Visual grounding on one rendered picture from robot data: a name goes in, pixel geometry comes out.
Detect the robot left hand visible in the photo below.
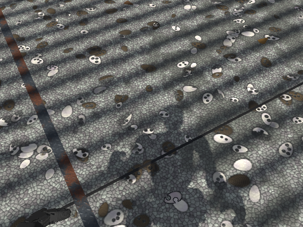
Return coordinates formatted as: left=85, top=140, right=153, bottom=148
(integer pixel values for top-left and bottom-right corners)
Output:
left=14, top=208, right=71, bottom=227

